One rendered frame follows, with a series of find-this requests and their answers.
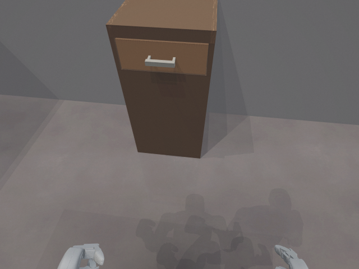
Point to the drawer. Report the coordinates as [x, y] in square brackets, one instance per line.
[190, 57]

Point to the handle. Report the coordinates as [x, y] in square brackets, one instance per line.
[160, 63]

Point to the left robot hand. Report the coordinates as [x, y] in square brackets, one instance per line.
[72, 257]

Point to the right robot hand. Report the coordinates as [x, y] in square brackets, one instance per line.
[290, 258]

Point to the cabinet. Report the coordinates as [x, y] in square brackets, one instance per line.
[167, 110]

